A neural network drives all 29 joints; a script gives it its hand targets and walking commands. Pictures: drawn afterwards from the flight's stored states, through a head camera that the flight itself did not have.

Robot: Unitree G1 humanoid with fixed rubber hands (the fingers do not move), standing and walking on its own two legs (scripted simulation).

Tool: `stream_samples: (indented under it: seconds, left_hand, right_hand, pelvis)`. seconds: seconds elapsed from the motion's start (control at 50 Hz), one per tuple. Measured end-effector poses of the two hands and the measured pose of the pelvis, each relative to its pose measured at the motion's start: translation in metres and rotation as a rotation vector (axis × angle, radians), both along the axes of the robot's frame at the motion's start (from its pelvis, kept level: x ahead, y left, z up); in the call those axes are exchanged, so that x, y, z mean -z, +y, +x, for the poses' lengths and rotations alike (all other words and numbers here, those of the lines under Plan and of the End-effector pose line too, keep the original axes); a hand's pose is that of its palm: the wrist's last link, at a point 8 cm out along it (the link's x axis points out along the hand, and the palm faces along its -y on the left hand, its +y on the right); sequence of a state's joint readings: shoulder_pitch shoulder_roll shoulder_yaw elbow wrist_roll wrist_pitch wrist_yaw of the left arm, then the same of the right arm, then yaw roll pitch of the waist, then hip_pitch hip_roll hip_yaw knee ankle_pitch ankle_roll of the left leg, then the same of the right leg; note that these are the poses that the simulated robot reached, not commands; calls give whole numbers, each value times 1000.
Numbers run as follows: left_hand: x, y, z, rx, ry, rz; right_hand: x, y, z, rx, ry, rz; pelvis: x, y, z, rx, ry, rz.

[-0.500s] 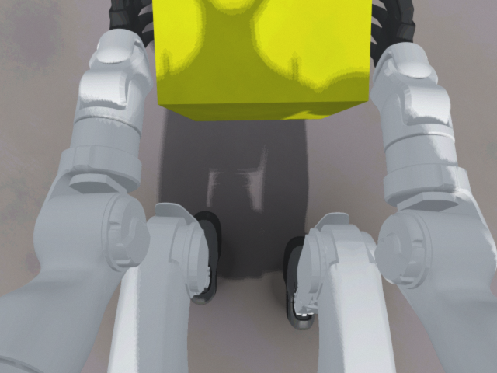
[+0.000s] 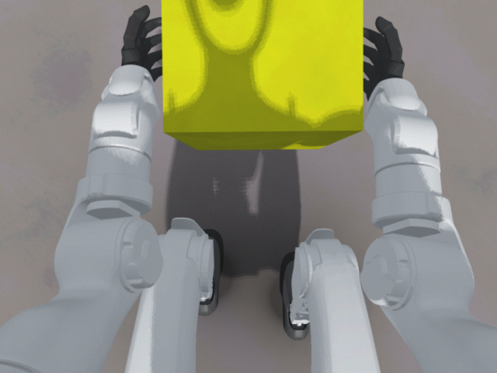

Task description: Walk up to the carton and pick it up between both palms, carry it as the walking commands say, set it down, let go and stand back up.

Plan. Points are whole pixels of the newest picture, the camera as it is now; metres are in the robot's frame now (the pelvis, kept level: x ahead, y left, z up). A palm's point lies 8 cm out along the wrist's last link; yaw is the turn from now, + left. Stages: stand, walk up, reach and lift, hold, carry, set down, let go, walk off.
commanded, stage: reach and lift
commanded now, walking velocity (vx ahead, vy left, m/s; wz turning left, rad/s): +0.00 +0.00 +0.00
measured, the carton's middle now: (259, 89) +0.53 +0.02 -0.16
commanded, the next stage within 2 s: none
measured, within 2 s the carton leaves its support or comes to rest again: neither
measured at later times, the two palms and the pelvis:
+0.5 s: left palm (114, 61) +0.50 +0.19 -0.01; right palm (412, 72) +0.50 -0.14 -0.01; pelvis +0.01 +0.00 +0.06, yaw +0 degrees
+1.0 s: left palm (72, 44) +0.48 +0.19 +0.06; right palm (459, 57) +0.49 -0.14 +0.07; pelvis +0.02 +0.00 +0.12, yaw +1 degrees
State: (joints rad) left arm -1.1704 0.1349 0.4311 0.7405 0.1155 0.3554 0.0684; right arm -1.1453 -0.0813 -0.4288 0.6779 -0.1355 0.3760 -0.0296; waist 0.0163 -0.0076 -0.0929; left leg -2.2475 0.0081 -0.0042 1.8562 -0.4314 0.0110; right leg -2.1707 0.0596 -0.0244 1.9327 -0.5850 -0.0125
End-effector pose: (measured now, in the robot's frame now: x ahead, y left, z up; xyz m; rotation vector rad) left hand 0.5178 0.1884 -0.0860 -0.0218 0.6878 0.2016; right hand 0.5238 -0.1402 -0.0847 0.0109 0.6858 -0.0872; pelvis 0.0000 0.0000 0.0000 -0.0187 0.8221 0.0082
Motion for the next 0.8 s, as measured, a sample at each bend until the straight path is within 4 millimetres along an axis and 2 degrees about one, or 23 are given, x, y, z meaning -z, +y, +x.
stream_samples:
  seconds: [0.8]
  left_hand:
    - [-119, 0, -33, -16, -1, -16]
  right_hand:
    - [-121, 0, -30, 2, 0, 4]
  pelvis:
    - [-95, 3, 15, -15, -68, -6]
